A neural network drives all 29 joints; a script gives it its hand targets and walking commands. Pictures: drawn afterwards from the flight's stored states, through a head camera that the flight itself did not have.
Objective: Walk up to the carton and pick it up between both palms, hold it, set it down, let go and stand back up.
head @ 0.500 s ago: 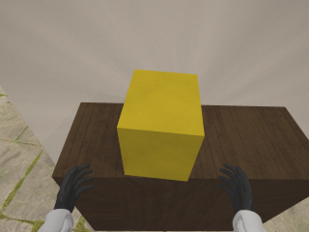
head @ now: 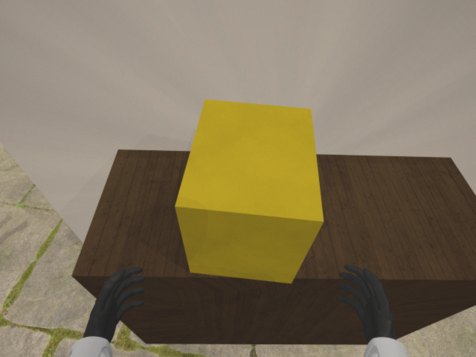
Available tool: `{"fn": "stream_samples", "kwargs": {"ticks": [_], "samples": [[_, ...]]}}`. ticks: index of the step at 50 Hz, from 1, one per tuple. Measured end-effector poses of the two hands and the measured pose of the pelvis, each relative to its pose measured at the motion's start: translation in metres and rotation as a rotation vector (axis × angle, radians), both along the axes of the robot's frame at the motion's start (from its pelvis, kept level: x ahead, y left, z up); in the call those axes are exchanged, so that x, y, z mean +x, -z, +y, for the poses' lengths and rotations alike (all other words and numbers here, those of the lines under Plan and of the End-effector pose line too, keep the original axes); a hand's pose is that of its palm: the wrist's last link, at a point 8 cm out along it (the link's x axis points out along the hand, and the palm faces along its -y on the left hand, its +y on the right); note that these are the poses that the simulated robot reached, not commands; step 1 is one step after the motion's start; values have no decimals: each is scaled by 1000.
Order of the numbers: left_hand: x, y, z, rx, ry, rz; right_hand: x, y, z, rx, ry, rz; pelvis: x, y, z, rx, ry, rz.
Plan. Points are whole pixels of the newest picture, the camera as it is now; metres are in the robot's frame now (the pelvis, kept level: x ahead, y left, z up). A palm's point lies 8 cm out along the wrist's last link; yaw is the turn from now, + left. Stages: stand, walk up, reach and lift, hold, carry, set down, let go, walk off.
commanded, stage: set down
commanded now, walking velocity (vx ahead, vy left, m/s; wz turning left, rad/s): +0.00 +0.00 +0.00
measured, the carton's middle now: (248, 192) +0.40 -0.01 +0.03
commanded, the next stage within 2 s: let go in 1.02 s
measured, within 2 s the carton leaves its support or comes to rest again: neither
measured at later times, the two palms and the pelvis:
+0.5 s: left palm (104, 338) +0.16 +0.22 -0.04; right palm (374, 348) +0.15 -0.20 -0.04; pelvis +0.00 +0.00 +0.00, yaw +0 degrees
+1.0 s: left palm (107, 339) +0.17 +0.22 -0.06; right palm (371, 352) +0.15 -0.21 -0.08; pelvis +0.01 +0.00 +0.00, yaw +0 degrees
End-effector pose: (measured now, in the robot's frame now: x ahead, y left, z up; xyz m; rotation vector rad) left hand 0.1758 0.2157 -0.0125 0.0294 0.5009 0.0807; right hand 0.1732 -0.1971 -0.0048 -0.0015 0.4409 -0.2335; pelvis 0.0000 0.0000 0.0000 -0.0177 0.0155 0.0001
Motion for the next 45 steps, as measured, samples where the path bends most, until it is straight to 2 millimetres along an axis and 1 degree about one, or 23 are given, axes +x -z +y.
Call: {"fn": "stream_samples", "kwargs": {"ticks": [9,18,27,32,40,45], "samples": [[-6,3,2,22,1,16,-14,21,-1,11,-11,64,1,0,1,-1,0,-1],[-15,15,4,23,-7,83,-19,28,-2,6,-33,80,0,0,1,-1,0,-4],[-12,26,3,19,-5,133,-27,41,-4,-6,-56,150,1,0,1,-1,0,-3],[-7,29,4,31,0,148,-26,47,-4,-13,-72,176,3,0,1,-1,0,0],[-9,42,5,52,5,223,-21,56,-8,-38,-102,208,8,0,1,-1,0,7],[-7,43,6,73,15,225,-20,60,-11,-49,-114,216,10,0,1,-1,0,10]]}}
